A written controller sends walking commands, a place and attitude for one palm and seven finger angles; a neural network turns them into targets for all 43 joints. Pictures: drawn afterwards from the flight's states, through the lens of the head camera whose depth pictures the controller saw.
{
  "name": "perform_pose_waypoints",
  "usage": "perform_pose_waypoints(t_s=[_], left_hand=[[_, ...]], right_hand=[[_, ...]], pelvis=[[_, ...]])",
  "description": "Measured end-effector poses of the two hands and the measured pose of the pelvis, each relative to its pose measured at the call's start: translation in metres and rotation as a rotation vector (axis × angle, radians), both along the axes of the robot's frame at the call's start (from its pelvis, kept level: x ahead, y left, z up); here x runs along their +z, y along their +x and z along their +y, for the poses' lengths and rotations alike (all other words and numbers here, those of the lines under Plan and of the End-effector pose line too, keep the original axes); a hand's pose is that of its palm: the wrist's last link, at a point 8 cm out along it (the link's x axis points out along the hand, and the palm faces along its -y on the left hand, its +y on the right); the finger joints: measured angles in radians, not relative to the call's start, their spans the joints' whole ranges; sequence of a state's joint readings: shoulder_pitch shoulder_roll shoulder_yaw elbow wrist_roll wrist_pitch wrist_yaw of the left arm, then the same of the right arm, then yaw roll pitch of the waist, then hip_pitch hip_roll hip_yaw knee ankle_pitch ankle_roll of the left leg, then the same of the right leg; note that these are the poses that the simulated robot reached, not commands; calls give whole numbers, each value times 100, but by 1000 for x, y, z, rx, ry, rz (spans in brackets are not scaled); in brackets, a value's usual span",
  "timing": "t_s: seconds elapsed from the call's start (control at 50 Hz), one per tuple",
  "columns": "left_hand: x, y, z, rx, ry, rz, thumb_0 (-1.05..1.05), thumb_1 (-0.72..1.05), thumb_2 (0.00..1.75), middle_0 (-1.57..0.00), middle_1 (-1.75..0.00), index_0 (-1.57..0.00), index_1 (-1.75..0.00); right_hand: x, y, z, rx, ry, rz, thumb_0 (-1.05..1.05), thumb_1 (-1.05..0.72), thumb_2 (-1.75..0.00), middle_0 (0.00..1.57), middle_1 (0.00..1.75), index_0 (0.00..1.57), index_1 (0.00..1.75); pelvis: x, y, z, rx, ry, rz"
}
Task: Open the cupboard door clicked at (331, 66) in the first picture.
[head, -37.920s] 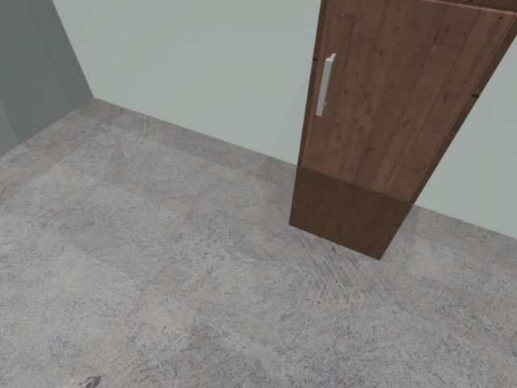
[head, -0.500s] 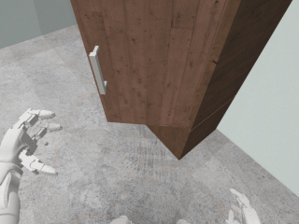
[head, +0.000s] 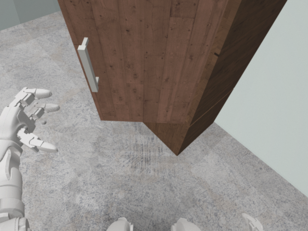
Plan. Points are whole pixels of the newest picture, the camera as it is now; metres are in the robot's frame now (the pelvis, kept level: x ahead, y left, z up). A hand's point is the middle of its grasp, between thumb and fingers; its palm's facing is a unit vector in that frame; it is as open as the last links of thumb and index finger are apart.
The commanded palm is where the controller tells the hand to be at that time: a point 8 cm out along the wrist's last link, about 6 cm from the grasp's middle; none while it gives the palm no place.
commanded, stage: move the hooked fingers beside the handle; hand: left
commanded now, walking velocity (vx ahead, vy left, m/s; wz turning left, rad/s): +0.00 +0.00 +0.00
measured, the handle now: (90, 67) +0.56 +0.21 +0.06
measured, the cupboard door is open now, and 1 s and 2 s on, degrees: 46 46 46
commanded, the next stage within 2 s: slide the fingers in behind the handle in 1.82 s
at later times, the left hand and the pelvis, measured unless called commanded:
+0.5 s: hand (54, 100) +0.42 +0.27 +0.07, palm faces +0.00 -1.00 +0.00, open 14.0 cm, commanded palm +0.41 +0.32 +0.06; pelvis -0.01 +0.01 -0.01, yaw +0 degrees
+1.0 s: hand (65, 79) +0.50 +0.27 +0.06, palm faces -0.01 -1.00 -0.01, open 14.0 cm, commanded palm +0.50 +0.31 +0.06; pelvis +0.00 +0.01 -0.02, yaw -2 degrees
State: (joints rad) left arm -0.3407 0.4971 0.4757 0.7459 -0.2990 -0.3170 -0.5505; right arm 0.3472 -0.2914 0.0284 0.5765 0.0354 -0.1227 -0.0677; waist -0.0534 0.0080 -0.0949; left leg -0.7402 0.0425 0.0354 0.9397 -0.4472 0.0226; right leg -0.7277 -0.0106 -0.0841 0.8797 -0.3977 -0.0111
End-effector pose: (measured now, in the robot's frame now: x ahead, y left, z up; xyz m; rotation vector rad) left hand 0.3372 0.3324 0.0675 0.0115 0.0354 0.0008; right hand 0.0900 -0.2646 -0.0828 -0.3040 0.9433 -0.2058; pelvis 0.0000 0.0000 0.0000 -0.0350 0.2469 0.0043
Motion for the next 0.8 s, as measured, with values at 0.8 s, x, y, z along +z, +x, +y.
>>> perform_pose_waypoints(t_s=[0.8], left_hand=[[-2,117,-7,-6,0,1,-1,-50,30,-30,-120,-30,-120]], right_hand=[[-19,-90,0,-139,-41,342,1,-90,-90,21,30,21,30]], pelvis=[[-18,-8,8,-17,-24,113]])
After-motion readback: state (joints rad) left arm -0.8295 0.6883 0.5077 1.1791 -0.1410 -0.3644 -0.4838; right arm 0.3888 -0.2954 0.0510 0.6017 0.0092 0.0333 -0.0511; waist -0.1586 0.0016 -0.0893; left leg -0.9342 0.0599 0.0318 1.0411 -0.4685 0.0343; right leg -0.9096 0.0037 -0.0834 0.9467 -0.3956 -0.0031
